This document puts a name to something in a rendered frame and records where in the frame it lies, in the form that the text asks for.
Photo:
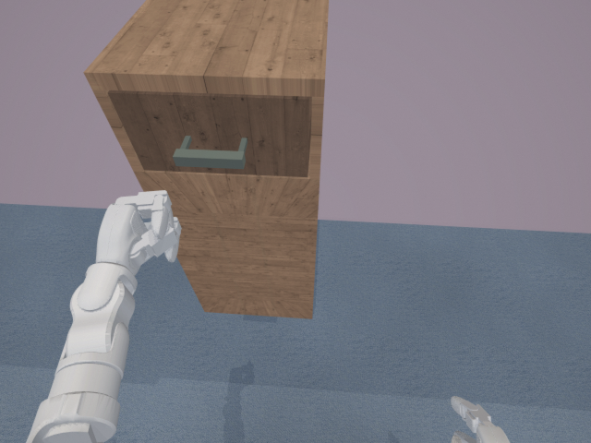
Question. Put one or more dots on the cabinet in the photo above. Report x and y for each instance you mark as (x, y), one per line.
(248, 242)

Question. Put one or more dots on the handle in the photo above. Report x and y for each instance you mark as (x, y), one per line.
(210, 158)

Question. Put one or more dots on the robot left forearm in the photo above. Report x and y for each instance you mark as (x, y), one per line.
(82, 405)

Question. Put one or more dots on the robot right hand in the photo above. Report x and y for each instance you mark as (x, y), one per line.
(479, 421)

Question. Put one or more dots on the robot left hand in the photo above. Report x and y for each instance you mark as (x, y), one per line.
(125, 239)

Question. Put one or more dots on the drawer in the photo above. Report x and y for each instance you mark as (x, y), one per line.
(277, 128)

